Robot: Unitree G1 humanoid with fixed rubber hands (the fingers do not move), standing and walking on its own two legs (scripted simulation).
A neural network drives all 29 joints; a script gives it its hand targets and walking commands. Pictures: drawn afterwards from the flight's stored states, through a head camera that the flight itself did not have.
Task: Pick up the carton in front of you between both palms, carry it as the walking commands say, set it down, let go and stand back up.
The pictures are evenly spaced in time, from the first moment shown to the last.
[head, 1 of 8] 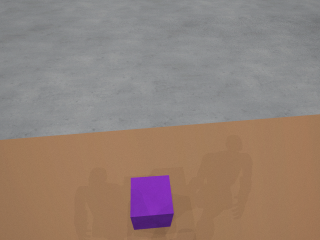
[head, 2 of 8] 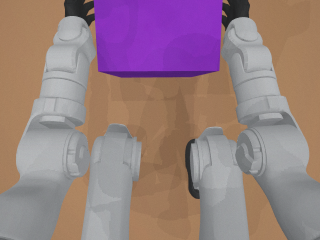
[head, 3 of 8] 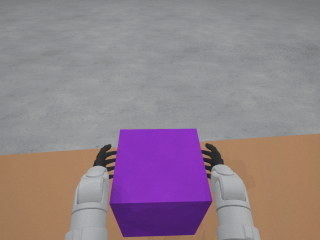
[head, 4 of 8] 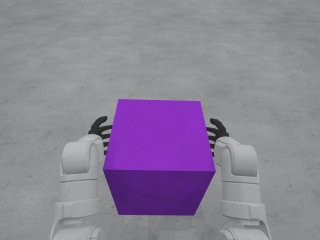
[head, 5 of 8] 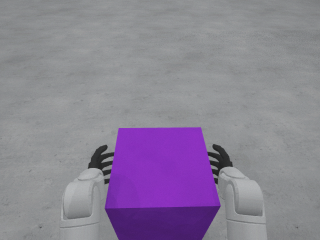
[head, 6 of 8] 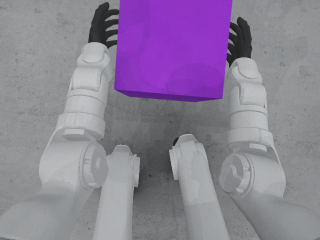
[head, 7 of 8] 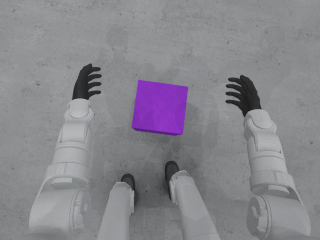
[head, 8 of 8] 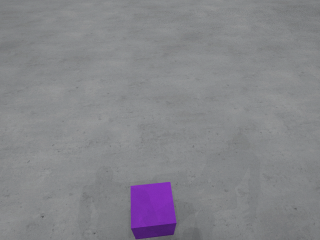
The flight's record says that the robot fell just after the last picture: no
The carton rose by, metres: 0.68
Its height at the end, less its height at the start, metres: -0.09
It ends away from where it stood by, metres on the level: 3.09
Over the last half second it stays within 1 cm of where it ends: yes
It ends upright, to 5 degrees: yes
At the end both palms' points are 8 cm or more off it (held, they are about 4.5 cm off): yes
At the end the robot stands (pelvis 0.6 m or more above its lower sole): yes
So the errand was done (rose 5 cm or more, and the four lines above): yes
